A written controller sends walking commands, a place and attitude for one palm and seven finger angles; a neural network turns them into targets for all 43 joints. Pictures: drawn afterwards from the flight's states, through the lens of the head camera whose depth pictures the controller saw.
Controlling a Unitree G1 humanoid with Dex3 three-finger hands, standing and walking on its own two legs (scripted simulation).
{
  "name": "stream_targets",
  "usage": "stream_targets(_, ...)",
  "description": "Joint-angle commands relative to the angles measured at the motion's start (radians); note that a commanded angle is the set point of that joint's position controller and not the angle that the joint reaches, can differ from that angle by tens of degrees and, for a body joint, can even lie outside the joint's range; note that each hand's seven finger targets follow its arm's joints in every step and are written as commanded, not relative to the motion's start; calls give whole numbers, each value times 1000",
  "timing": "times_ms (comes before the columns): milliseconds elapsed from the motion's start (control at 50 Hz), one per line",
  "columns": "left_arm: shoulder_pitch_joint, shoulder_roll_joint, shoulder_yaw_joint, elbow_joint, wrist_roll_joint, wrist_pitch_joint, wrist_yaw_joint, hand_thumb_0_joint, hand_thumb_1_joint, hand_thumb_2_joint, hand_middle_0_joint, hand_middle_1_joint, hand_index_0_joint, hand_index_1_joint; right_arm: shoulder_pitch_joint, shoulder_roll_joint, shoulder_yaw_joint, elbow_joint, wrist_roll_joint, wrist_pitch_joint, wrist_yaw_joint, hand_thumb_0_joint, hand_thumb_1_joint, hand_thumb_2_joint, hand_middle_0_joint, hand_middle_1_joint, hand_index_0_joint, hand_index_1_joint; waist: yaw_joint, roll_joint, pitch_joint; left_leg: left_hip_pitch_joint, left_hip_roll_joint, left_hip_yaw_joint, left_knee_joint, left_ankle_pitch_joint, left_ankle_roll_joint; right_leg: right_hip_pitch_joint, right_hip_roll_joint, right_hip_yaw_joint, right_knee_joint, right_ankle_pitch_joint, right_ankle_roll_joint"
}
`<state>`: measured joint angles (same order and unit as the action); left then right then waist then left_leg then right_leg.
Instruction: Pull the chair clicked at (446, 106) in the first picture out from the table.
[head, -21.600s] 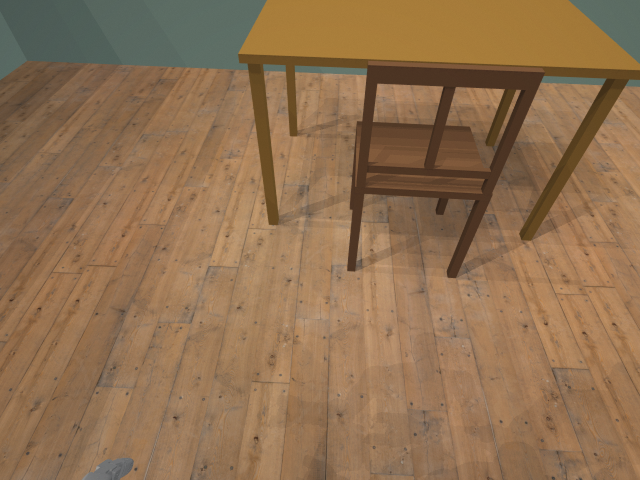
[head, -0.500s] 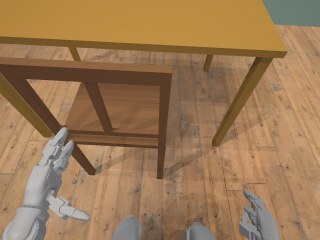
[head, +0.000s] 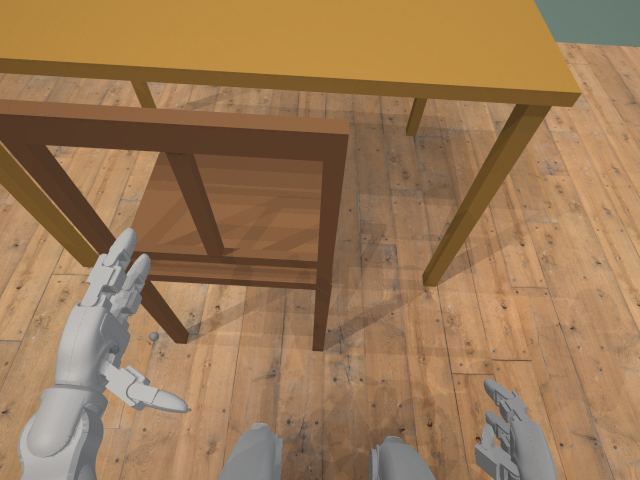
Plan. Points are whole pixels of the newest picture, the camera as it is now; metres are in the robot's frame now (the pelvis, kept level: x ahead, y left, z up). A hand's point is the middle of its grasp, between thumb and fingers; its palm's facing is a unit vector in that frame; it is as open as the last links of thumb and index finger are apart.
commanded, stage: aim the fingers beside a spindle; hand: left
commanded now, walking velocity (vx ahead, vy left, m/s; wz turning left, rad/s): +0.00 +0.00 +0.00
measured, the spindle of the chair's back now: (200, 208) +0.49 +0.21 -0.02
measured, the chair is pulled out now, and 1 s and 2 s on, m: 0.00 0.00 0.00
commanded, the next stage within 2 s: push the fingers through the gap in 1.66 s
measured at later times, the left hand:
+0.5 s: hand (178, 315) +0.30 +0.19 +0.02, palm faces -0.03 -1.00 -0.05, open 16.9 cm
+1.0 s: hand (182, 295) +0.33 +0.19 +0.00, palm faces -0.02 -1.00 -0.04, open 16.9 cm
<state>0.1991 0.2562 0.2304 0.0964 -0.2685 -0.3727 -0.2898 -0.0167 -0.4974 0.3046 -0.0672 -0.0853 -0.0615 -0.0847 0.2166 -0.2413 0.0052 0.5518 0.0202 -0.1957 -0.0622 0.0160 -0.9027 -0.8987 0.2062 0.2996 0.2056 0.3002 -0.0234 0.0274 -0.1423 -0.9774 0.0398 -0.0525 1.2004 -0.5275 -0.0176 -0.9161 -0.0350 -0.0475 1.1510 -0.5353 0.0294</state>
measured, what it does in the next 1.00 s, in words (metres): stands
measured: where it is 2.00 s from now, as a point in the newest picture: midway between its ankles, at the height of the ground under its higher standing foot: outside the picture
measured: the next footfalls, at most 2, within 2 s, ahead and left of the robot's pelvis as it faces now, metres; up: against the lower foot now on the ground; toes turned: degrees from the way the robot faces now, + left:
none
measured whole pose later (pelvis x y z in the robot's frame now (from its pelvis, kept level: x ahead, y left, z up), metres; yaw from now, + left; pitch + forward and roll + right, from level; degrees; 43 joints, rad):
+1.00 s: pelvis -0.01 +0.00 -0.02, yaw -1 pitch +22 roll -2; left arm -0.13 0.29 0.29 0.42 -0.24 -0.42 -0.30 -0.02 -0.50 0.30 -0.07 -0.09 -0.06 -0.08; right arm 0.21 -0.26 0.00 0.59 0.01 -0.12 -0.05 0.01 -0.90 -0.90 0.21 0.30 0.21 0.30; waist -0.05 0.02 -0.15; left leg -1.13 0.05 -0.04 1.29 -0.54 -0.02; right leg -1.08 -0.03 -0.03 1.25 -0.55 0.02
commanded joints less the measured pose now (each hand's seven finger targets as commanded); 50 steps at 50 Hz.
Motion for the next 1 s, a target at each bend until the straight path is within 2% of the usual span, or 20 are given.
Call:
stream_targets(0, -91, 135, 62, -157, -6, -44, 4, 0, -500, 300, -60, -80, -60, -80, -14, -141, -58, -147, 3, -38, 0, 0, -900, -900, 200, 300, 200, 300, -1, 46, -268, 215, -37, 25, -179, 244, 27, 106, 39, -26, -145, 200, -46)
stream_targets(20, -85, 128, 54, -151, -8, -36, 0, 0, -500, 300, -60, -80, -60, -80, -12, -142, -60, -153, 3, -35, 1, 0, -900, -900, 200, 300, 200, 300, -1, 27, -270, 214, -36, 25, -181, 243, 27, 111, 38, -25, -149, 202, -44)
stream_targets(120, -148, 136, 46, -209, -9, -55, 9, 0, -500, 300, -60, -80, -60, -80, -3, -144, -61, -150, 0, -36, 1, 0, -900, -900, 200, 300, 200, 300, -9, 37, -313, 240, -31, 17, -169, 289, 27, 103, 39, -26, -131, 236, -45)
stream_targets(180, -180, 165, 78, -176, -2, -74, 31, 0, -500, 300, -60, -80, -60, -80, 2, -145, -59, -132, -4, -33, 0, 0, -900, -900, 200, 300, 200, 300, -10, 21, -292, 208, -30, 13, -161, 270, 26, 87, 42, -27, -123, 215, -47)
stream_targets(260, -212, 138, 61, -106, 11, -78, 38, 0, -500, 300, -60, -80, -60, -80, 0, -145, -59, -126, -6, -22, 5, 0, -900, -900, 200, 300, 200, 300, -13, 22, -276, 185, -32, 18, -152, 244, 25, 61, 39, -24, -113, 198, -47)
stream_targets(300, -217, 158, 82, -87, 12, -74, 31, 0, -500, 300, -60, -80, -60, -80, 5, -148, -62, -127, -5, -16, 6, 0, -900, -900, 200, 300, 200, 300, -7, 23, -304, 184, -33, 23, -145, 262, 26, 76, 38, -19, -109, 219, -48)
stream_targets(340, -216, 134, 48, -100, 14, -70, 19, 0, -500, 300, -60, -80, -60, -80, 2, -146, -62, -136, -3, -12, 9, 0, -900, -900, 200, 300, 200, 300, -4, 48, -331, 207, -32, 25, -147, 283, 25, 81, 36, -19, -106, 236, -49)
stream_targets(360, -254, 130, 34, -118, 13, -70, 16, 0, -500, 300, -60, -80, -60, -80, 2, -147, -62, -134, -3, -11, 9, 0, -900, -900, 200, 300, 200, 300, -13, 48, -345, 213, -32, 25, -140, 288, 27, 78, 36, -16, -104, 246, -47)
stream_targets(400, -272, 158, 62, -103, 10, -69, 17, 0, -500, 300, -60, -80, -60, -80, 8, -151, -64, -126, -5, -9, 7, 0, -900, -900, 200, 300, 200, 300, -14, 30, -354, 201, -30, 25, -131, 290, 28, 85, 37, -11, -104, 253, -46)
stream_targets(440, -284, 151, 60, -90, 9, -73, 19, 0, -500, 300, -60, -80, -60, -80, 6, -148, -63, -124, -5, -4, 6, 0, -900, -900, 200, 300, 200, 300, -18, 18, -348, 192, -32, 26, -127, 279, 29, 78, 37, -12, -103, 248, -44)
stream_targets(480, -305, 187, 99, -60, 11, -77, 29, 0, -500, 300, -60, -80, -60, -80, 9, -150, -64, -114, -7, 0, 4, 0, -900, -900, 200, 300, 200, 300, -15, -1, -346, 166, -30, 26, -117, 276, 30, 84, 39, -9, -96, 247, -45)
stream_targets(520, -297, 184, 109, -36, 9, -81, 29, 0, -500, 300, -60, -80, -60, -80, 8, -148, -64, -115, -6, 6, 6, 0, -900, -900, 200, 300, 200, 300, -12, -3, -346, 157, -33, 34, -113, 272, 30, 87, 37, -4, -97, 255, -43)
stream_targets(580, -312, 190, 115, -7, 11, -85, 24, 0, -500, 300, -60, -80, -60, -80, 8, -147, -63, -113, -6, 13, 9, 0, -900, -900, 200, 300, 200, 300, -10, 25, -346, 149, -33, 38, -106, 283, 30, 86, 37, 1, -90, 271, -45)
stream_targets(660, -385, 184, 101, 28, 6, -87, 2, 0, -500, 300, -60, -80, -60, -80, 12, -151, -63, -106, -4, 21, 9, 0, -900, -900, 200, 300, 200, 300, -27, 15, -342, 133, -34, 43, -94, 264, 32, 80, 37, 8, -93, 269, -43)
stream_targets(700, -399, 206, 120, 32, 3, -95, -9, 0, -500, 300, -60, -80, -60, -80, 15, -154, -64, -100, -5, 19, 6, 0, -900, -900, 200, 300, 200, 300, -21, 22, -369, 131, -33, 44, -86, 278, 32, 96, 36, 13, -86, 286, -44)
stream_targets(780, -446, 190, 96, 37, -2, -110, -21, 0, -500, 300, -60, -80, -60, -80, 17, -155, -65, -93, -5, 15, 4, 0, -900, -900, 200, 300, 200, 300, -30, 45, -373, 147, -31, 37, -82, 288, 33, 64, 36, 9, -80, 280, -47)
stream_targets(820, -450, 211, 121, 67, -2, -110, -17, 0, -500, 300, -60, -80, -60, -80, 23, -158, -66, -85, -6, 18, 5, 0, -900, -900, 200, 300, 200, 300, -26, 23, -378, 140, -30, 35, -81, 284, 31, 60, 36, 6, -74, 274, -45)
stream_targets(860, -458, 195, 109, 82, 3, -109, -14, 0, -500, 300, -60, -80, -60, -80, 21, -157, -66, -86, -7, 20, 7, 0, -900, -900, 200, 300, 200, 300, -25, 35, -376, 135, -31, 36, -80, 268, 30, 43, 35, 6, -72, 253, -45)
stream_targets(940, -539, 215, 122, 140, 15, -110, -7, 0, -500, 300, -60, -80, -60, -80, 23, -161, -65, -78, -8, 31, 6, 0, -900, -900, 200, 300, 200, 300, -36, 11, -364, 94, -31, 36, -68, 220, 33, 15, 35, 10, -66, 208, -43)
stream_targets(980, -537, 257, 160, 145, 17, -117, -4, 0, -500, 300, -60, -80, -60, -80, 28, -163, -65, -80, -10, 35, 5, 0, -900, -900, 200, 300, 200, 300, -20, 31, -390, 102, -30, 36, -66, 248, 32, 30, 36, 11, -54, 228, -49)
